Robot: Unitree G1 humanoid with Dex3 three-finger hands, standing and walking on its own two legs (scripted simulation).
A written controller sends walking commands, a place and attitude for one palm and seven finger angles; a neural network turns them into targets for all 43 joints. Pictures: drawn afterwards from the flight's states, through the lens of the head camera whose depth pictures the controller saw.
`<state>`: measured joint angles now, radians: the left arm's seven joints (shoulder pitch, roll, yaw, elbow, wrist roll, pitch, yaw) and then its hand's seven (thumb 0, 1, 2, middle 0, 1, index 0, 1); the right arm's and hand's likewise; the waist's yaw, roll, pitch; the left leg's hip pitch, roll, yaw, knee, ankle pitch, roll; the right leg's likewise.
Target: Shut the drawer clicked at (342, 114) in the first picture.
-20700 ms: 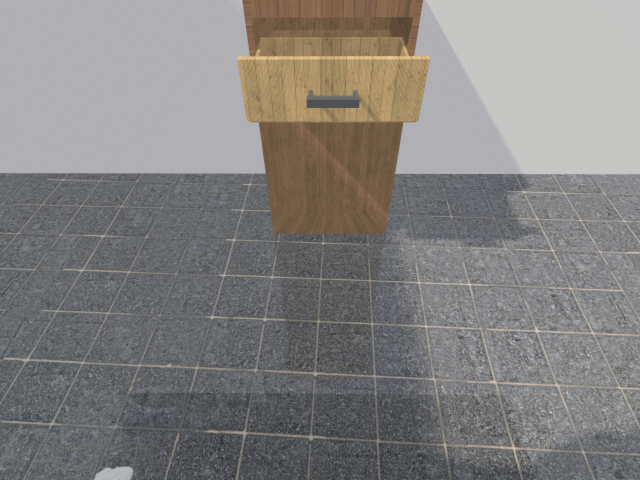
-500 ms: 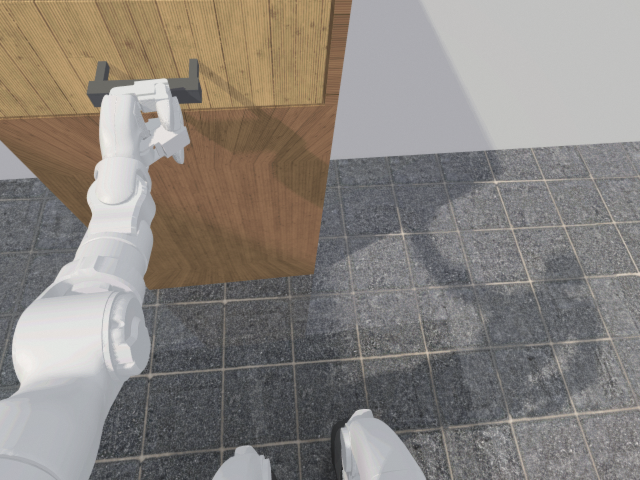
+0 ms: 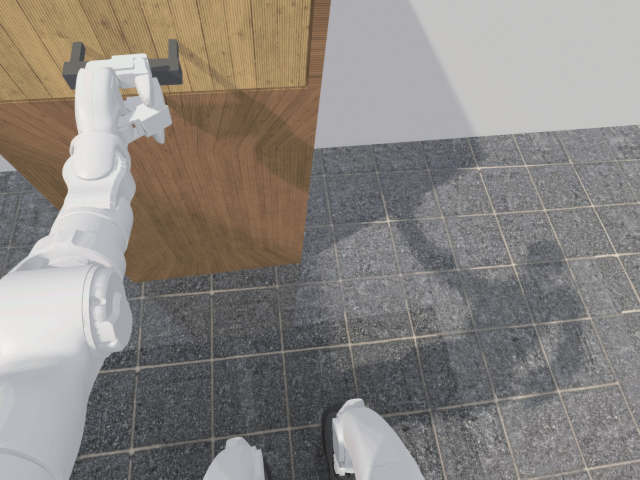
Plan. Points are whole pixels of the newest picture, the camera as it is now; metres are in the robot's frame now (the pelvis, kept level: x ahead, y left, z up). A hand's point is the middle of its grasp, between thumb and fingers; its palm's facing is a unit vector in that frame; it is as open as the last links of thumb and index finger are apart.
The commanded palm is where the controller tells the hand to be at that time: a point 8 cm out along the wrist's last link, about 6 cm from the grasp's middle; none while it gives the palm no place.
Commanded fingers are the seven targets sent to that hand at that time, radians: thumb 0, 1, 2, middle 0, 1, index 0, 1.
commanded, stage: pull the fist back off the drawer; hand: left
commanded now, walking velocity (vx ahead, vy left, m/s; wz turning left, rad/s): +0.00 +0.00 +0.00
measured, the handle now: (126, 61) +0.62 +0.14 +0.09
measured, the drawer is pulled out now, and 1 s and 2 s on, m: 0.00 0.00 0.00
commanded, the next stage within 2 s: draw the hand back to the body in 0.60 s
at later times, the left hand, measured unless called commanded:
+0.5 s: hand (159, 109) +0.55 +0.11 +0.09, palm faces -0.02 -1.00 -0.02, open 3.1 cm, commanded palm +0.52 +0.16 +0.09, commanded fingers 0.00 0.90 0.90 -1.40 -1.60 -1.40 -1.60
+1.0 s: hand (98, 147) +0.47 +0.16 +0.12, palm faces +0.01 -1.00 -0.05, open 3.3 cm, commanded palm +0.43 +0.20 +0.13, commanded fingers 0.00 0.90 0.90 -1.40 -1.60 -1.40 -1.60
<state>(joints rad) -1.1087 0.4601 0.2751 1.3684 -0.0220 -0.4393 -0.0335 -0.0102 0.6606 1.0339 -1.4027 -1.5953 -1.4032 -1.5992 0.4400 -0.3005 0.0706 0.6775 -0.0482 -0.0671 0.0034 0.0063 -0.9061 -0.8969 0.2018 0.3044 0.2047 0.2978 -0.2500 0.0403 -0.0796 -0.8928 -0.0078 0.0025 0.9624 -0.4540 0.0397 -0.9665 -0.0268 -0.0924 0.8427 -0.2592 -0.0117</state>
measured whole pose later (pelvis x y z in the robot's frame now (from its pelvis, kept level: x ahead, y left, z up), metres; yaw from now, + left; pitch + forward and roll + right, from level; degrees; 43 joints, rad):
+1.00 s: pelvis +0.06 +0.00 +0.03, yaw -3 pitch +15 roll -1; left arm -0.39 0.27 0.25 0.58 -0.17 -0.30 -0.14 0.02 0.88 0.90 -1.40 -1.60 -1.40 -1.60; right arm 0.39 -0.26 0.01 0.56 0.03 0.02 0.04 0.01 -0.91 -0.90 0.20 0.30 0.20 0.30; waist -0.06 0.06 -0.13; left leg -0.52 0.01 0.04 0.72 -0.46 0.03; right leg -0.64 0.01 -0.04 0.68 -0.29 -0.01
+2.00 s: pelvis +0.05 +0.01 +0.06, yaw -1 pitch -5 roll -1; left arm 0.54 0.34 0.30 -0.48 -0.04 -0.10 0.10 0.02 0.89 0.90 -1.41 -1.59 -1.41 -1.60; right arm 0.23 -0.24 0.03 0.62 -0.01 -0.12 -0.06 0.02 -0.90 -0.90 0.20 0.30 0.20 0.30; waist 0.07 0.08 0.00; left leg -0.01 -0.02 0.02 0.43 -0.34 0.04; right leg -0.13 -0.01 -0.06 0.41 -0.20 0.01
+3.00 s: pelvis -0.04 +0.01 +0.04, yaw -1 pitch +0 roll +0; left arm 0.57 0.36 0.37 -0.56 0.01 -0.26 0.12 0.02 0.88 0.90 -1.41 -1.59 -1.41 -1.60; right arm 0.22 -0.23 0.00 0.54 -0.01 -0.07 -0.07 0.02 -0.90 -0.90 0.20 0.30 0.21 0.30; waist -0.01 -0.02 0.04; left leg -0.35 -0.04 0.05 0.64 -0.28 0.07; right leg -0.45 -0.02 0.01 0.56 -0.14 0.02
